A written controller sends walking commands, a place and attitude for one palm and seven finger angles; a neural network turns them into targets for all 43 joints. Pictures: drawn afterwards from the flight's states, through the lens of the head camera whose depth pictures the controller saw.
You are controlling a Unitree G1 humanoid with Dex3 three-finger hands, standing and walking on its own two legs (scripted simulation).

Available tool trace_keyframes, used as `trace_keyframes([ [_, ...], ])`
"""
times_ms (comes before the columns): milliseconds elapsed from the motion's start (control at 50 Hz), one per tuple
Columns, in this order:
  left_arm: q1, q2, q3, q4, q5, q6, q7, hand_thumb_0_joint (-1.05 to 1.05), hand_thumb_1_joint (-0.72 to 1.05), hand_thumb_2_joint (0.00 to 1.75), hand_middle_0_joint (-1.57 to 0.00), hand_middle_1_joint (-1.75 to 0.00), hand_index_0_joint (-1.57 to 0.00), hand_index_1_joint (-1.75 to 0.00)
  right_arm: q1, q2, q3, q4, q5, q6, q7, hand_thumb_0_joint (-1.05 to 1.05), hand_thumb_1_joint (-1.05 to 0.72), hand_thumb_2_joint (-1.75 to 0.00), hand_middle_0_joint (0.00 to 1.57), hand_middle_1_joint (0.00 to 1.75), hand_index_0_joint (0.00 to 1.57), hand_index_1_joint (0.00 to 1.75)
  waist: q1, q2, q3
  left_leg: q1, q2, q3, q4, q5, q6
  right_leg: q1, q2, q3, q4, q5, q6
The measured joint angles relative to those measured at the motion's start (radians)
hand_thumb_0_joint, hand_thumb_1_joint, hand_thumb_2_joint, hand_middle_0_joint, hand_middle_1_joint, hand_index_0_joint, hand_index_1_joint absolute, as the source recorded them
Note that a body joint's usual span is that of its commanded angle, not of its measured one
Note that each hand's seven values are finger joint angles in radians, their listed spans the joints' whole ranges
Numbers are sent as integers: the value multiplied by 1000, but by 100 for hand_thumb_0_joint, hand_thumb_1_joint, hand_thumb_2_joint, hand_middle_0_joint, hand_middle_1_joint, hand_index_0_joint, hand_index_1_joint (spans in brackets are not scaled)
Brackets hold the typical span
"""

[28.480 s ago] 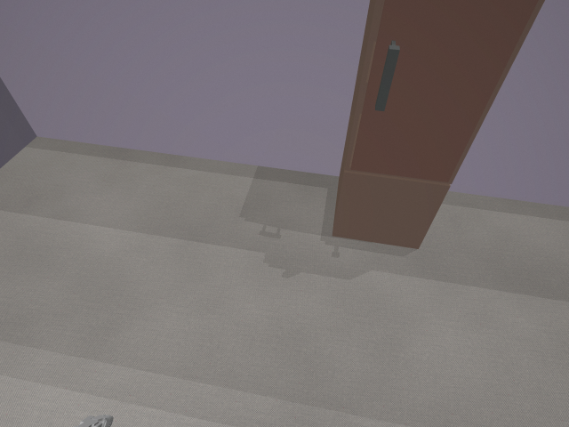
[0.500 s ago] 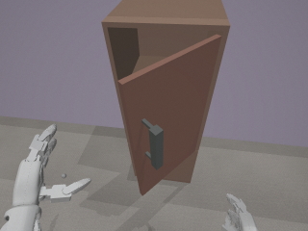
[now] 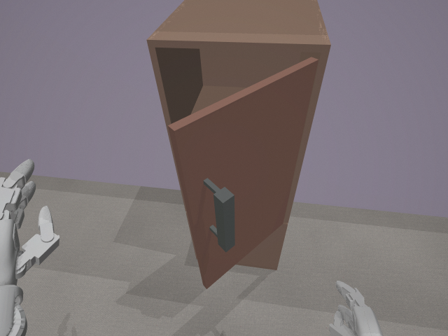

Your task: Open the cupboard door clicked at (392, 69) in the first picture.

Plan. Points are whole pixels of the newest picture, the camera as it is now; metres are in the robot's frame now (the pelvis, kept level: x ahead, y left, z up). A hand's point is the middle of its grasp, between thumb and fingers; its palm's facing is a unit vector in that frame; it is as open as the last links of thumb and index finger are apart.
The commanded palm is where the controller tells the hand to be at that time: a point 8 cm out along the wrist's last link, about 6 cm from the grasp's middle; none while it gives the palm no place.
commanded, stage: draw the hand back to the body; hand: left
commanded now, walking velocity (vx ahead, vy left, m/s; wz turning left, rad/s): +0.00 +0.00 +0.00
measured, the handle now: (218, 215) +0.34 +0.07 +0.02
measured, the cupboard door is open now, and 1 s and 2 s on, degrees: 49 49 49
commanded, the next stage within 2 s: step back with the hand held close in 0.22 s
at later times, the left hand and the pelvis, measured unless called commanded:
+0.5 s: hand (49, 241) +0.18 +0.26 +0.16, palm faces +0.44 -0.77 -0.47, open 7.4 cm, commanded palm +0.12 +0.30 +0.17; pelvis -0.02 +0.00 +0.00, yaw +0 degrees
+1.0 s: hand (13, 295) +0.11 +0.27 +0.15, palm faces +0.43 -0.75 -0.50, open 7.4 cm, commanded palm +0.05 +0.31 +0.17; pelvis -0.09 +0.01 -0.02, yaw +0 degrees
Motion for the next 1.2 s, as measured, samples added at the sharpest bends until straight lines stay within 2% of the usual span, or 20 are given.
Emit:
trace_keyframes([
  [120, 14, -3, -20, -3, 4, 3, -6, 1, 87, 89, -21, -30, -21, -30, 6, 3, -3, 6, -3, -2, -1, 2, -91, -90, 20, 30, 20, 30, -4, -4, 1, 4, 3, 0, -6, 6, -4, 3, 4, 0, -4, 4, -4],
  [360, 4, 2, -7, 3, 2, -4, -4, 1, 89, 90, -21, -30, -21, -30, 5, 9, -5, 17, -2, -8, -3, 2, -91, -90, 20, 30, 20, 30, -2, -4, 7, 8, 8, 2, -8, 16, -7, 10, 9, 1, -16, 20, -8],
  [460, 18, 22, 46, -23, 4, -60, -7, 1, 89, 90, -21, -30, -21, -30, -17, 4, 8, -27, 1, 39, 1, 2, -91, -90, 21, 30, 20, 30, -36, -12, -5, -75, 12, -3, 31, 16, -4, -51, 12, -2, -22, 43, -7],
  [560, 74, 51, 49, -60, 2, -81, -7, 1, 89, 90, -21, -30, -21, -30, -35, -8, -8, -65, 4, 78, -2, 1, -91, -90, 21, 30, 20, 30, -62, -24, 2, -140, -3, 10, 43, 32, 6, -118, -1, 13, -14, 67, 2],
  [700, 123, 89, 55, -109, 4, -81, -2, 1, 89, 90, -22, -30, -22, -30, -27, -9, -30, -88, 13, 108, -11, 1, -91, -90, 20, 30, 20, 30, -68, -55, 18, -195, -25, 26, 78, 42, 19, -183, -23, 32, 33, 76, 15],
  [880, 100, 87, 88, -138, 22, -106, 20, 1, 89, 90, -22, -30, -22, -30, -4, 12, -18, -103, 15, 90, -7, 1, -91, -90, 20, 30, 20, 30, -61, -82, 29, -272, -34, 27, 172, 36, 27, -256, -34, 38, 120, 73, 16],
  [1020, 91, 70, 89, -152, 32, -132, 31, 1, 89, 90, -22, -30, -21, -30, 16, 14, -11, -98, 14, 68, -5, 1, -91, -90, 21, 30, 20, 30, -69, -82, 23, -339, -26, 15, 233, 34, 31, -299, -25, 33, 138, 87, 10],
  [1120, 88, 91, 108, -157, 39, -149, 36, 1, 89, 90, -22, -30, -22, -30, 40, 19, -15, -95, 14, 52, -8, 1, -91, -90, 21, 30, 20, 30, -86, -95, 29, -364, -38, -5, 254, 42, 31, -318, -6, 65, 167, 86, 8],
  [1200, 90, 89, 126, -157, 42, -165, 37, 1, 89, 90, -22, -30, -22, -30, 42, 13, -21, -81, 11, 43, -6, 2, -91, -90, 21, 30, 20, 30, -79, -94, 32, -385, -33, -7, 293, 10, 34, -331, -1, 67, 188, 81, 11],
])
